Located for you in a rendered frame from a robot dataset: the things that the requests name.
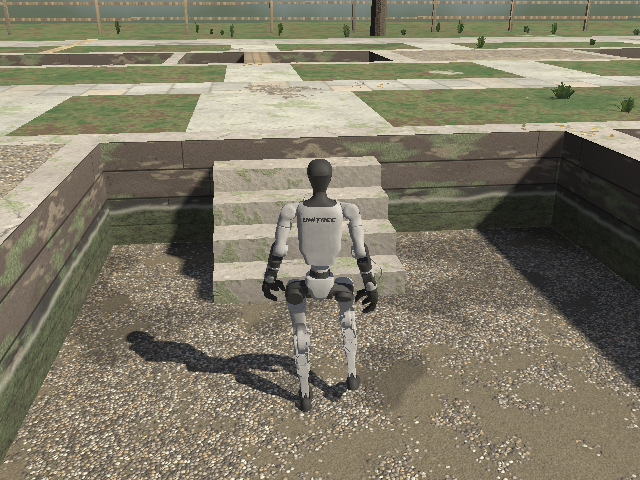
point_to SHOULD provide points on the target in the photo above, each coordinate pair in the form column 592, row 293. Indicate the robot right forearm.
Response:
column 366, row 271

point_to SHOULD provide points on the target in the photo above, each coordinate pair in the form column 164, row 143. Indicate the robot left forearm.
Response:
column 272, row 266

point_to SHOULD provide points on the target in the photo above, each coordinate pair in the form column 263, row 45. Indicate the robot right upper arm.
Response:
column 351, row 212

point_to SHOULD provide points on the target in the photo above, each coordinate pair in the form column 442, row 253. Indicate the humanoid robot torso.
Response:
column 319, row 235

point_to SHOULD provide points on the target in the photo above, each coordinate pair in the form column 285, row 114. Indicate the robot right foot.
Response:
column 352, row 382

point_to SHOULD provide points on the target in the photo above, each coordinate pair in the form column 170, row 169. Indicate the robot right hand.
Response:
column 372, row 297

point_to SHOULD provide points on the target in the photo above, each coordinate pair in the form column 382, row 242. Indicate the robot left hand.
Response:
column 273, row 286

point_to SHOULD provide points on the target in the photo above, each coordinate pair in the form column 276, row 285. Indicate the robot left upper arm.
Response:
column 288, row 212

